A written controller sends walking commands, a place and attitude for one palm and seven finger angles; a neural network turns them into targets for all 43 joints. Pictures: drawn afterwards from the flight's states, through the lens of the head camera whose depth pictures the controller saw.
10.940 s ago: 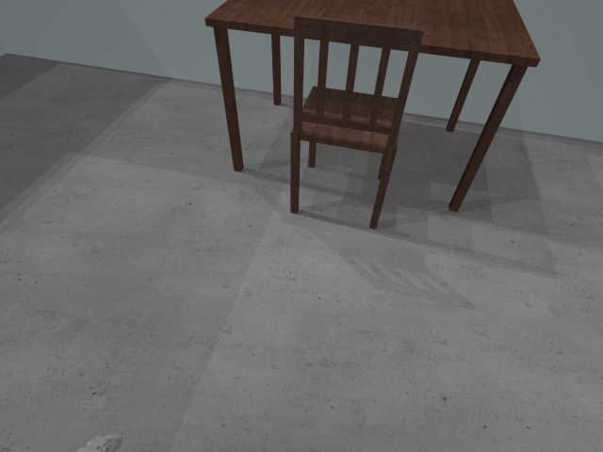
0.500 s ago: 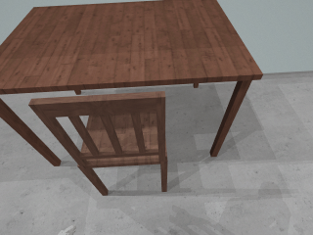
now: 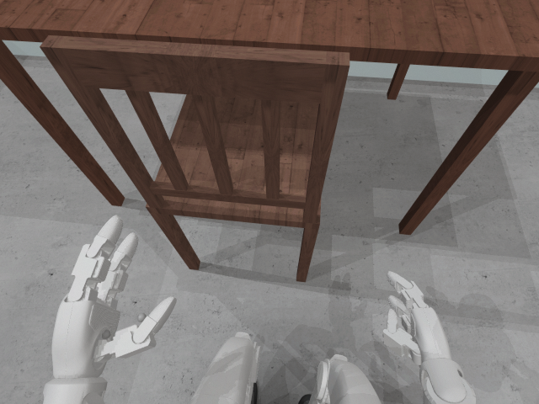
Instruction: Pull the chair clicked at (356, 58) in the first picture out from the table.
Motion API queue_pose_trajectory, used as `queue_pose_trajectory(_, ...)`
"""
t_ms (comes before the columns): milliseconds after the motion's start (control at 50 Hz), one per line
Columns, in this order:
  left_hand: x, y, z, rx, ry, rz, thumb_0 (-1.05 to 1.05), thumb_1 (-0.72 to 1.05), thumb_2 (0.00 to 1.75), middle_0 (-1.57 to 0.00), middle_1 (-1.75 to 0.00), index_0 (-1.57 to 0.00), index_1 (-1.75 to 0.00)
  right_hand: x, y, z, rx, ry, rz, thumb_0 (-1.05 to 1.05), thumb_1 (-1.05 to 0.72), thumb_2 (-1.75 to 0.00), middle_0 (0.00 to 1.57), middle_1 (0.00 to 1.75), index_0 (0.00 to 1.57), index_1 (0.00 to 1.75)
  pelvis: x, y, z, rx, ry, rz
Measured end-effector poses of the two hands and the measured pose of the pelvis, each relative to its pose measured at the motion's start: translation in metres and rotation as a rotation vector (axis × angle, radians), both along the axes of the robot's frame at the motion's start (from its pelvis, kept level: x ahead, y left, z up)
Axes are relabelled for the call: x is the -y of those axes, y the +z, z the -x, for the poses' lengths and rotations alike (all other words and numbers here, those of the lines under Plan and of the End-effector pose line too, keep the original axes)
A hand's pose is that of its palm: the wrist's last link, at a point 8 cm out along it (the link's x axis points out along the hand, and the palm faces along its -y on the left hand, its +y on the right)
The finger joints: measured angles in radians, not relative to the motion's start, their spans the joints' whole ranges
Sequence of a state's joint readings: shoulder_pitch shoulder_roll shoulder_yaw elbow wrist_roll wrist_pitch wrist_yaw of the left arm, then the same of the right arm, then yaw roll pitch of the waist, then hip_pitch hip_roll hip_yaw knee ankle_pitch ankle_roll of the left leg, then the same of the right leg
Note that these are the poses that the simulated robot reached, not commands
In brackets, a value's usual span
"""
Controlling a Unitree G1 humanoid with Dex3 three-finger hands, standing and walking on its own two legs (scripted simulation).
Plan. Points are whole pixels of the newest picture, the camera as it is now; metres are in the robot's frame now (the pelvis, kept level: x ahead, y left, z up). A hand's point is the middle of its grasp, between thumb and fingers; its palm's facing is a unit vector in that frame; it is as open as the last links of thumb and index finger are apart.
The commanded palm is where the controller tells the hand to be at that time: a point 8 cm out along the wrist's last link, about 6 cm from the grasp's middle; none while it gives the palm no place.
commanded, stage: raise the hand toward the chair's back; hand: left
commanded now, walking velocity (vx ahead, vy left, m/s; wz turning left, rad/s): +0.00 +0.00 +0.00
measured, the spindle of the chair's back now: (216, 150) +0.50 +0.17 +0.01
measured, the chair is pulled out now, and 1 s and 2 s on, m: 0.00 0.00 0.00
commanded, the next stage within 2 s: aim the fingers beside a spindle in 1.46 s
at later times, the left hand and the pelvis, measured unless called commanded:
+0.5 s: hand (163, 293) +0.24 +0.18 +0.04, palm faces -0.05 -1.00 -0.04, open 15.4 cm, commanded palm +0.21 +0.25 +0.08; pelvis +0.00 +0.02 +0.01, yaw -2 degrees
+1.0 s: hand (100, 247) +0.27 +0.25 +0.10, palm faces +0.11 -0.99 -0.07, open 16.9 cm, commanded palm +0.24 +0.29 +0.09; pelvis +0.01 +0.03 +0.03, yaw -1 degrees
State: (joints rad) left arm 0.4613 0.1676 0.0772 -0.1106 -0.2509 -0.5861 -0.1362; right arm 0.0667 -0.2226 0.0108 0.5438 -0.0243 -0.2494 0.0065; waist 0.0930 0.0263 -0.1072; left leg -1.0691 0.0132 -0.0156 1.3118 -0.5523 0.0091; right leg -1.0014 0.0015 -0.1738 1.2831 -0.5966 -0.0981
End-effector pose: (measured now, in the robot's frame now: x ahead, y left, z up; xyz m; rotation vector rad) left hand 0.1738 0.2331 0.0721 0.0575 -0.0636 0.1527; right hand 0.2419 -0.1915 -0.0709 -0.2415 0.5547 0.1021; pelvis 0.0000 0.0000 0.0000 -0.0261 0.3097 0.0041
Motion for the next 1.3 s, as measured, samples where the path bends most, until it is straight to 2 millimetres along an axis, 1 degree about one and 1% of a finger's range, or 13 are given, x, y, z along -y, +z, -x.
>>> queue_pose_trajectory(60, 0.018, 0.005, -0.025, 0.059, -0.148, 0.006, 0.02, 0.28, 0.64, -0.13, -0.20, -0.13, -0.20, -0.006, -0.018, 0.021, -0.064, -0.025, -0.024, 0.01, -0.90, -0.90, 0.20, 0.30, 0.20, 0.30, -0.001, -0.005, 0.005, -0.014, -0.004, 0.005)
queue_pose_trajectory(140, 0.030, -0.019, -0.044, -0.165, -0.262, 0.024, 0.01, 0.19, 0.60, -0.12, -0.19, -0.13, -0.18, 0.003, -0.026, 0.057, -0.174, -0.140, -0.043, 0.01, -0.90, -0.90, 0.20, 0.30, 0.20, 0.30, -0.003, 0.001, 0.005, -0.008, -0.020, -0.005)
queue_pose_trajectory(220, 0.009, -0.022, -0.039, -0.299, -0.133, 0.037, 0.01, 0.10, 0.56, -0.12, -0.18, -0.13, -0.17, 0.022, -0.017, 0.089, -0.234, -0.242, -0.009, 0.01, -0.90, -0.90, 0.20, 0.30, 0.20, 0.30, -0.005, 0.013, -0.001, 0.006, -0.038, -0.015)
queue_pose_trajectory(300, -0.017, 0.005, -0.032, -0.151, 0.011, 0.002, 0.01, 0.00, 0.52, -0.11, -0.16, -0.11, -0.16, 0.042, -0.006, 0.104, -0.237, -0.252, 0.059, 0.01, -0.90, -0.90, 0.20, 0.30, 0.20, 0.30, -0.007, 0.018, -0.003, 0.010, -0.035, -0.009)
queue_pose_trajectory(360, -0.018, 0.012, -0.035, -0.038, -0.011, -0.012, 0.01, -0.06, 0.49, -0.10, -0.15, -0.10, -0.14, 0.053, -0.003, 0.104, -0.220, -0.236, 0.107, 0.01, -0.90, -0.90, 0.20, 0.30, 0.20, 0.30, -0.009, 0.015, -0.001, 0.002, -0.028, -0.001)
queue_pose_trajectory(480, 0.002, -0.022, -0.046, -0.174, -0.193, 0.022, 0.00, -0.21, 0.43, -0.08, -0.13, -0.08, -0.12, 0.056, 0.008, 0.087, -0.145, -0.259, 0.134, 0.01, -0.90, -0.90, 0.20, 0.30, 0.20, 0.30, -0.015, 0.012, 0.001, -0.002, -0.034, 0.003)
queue_pose_trajectory(540, -0.007, -0.019, -0.048, -0.202, -0.161, 0.018, 0.00, -0.28, 0.40, -0.08, -0.12, -0.08, -0.11, 0.047, 0.018, 0.075, -0.110, -0.256, 0.123, 0.01, -0.90, -0.90, 0.20, 0.30, 0.20, 0.30, -0.017, 0.017, -0.002, 0.006, -0.037, 0.006)
queue_pose_trajectory(660, -0.041, 0.020, -0.050, -0.032, -0.002, -0.007, 0.00, -0.40, 0.34, -0.07, -0.10, -0.07, -0.09, 0.020, 0.026, 0.053, -0.077, -0.172, 0.083, 0.01, -0.90, -0.90, 0.20, 0.30, 0.20, 0.30, -0.022, 0.024, -0.008, 0.016, -0.022, 0.019)
queue_pose_trajectory(760, -0.036, 0.005, -0.055, -0.124, -0.106, 0.004, 0.00, -0.46, 0.32, -0.06, -0.09, -0.06, -0.08, 0.003, 0.025, 0.043, -0.070, -0.133, 0.059, 0.01, -0.90, -0.90, 0.20, 0.30, 0.20, 0.30, -0.028, 0.025, -0.009, 0.017, -0.014, 0.027)
queue_pose_trajectory(840, -0.036, -0.009, -0.058, -0.215, -0.152, 0.028, 0.00, -0.48, 0.31, -0.06, -0.09, -0.06, -0.08, -0.001, 0.027, 0.043, -0.078, -0.139, 0.067, 0.01, -0.90, -0.90, 0.20, 0.30, 0.20, 0.30, -0.030, 0.028, -0.011, 0.017, -0.020, 0.026)
queue_pose_trajectory(1000, -0.066, 0.029, -0.069, -0.016, -0.044, -0.018, -0.01, -0.50, 0.30, -0.06, -0.08, -0.06, -0.08, 0.005, 0.026, 0.053, -0.122, -0.137, 0.096, 0.01, -0.90, -0.90, 0.20, 0.30, 0.20, 0.30, -0.033, 0.030, -0.013, 0.021, -0.013, 0.034)
queue_pose_trajectory(1160, -0.050, -0.001, -0.067, -0.211, -0.158, 0.036, -0.01, -0.50, 0.30, -0.06, -0.08, -0.06, -0.08, 0.015, 0.032, 0.068, -0.125, -0.195, 0.106, 0.01, -0.90, -0.90, 0.20, 0.30, 0.20, 0.30, -0.034, 0.035, -0.011, 0.030, -0.024, 0.028)
queue_pose_trajectory(1300, -0.060, 0.025, -0.062, -0.025, -0.052, -0.010, -0.01, -0.50, 0.30, -0.06, -0.08, -0.06, -0.08, 0.019, 0.031, 0.073, -0.126, -0.165, 0.117, 0.01, -0.90, -0.90, 0.20, 0.30, 0.20, 0.30, -0.030, 0.032, -0.006, 0.032, -0.021, 0.027)
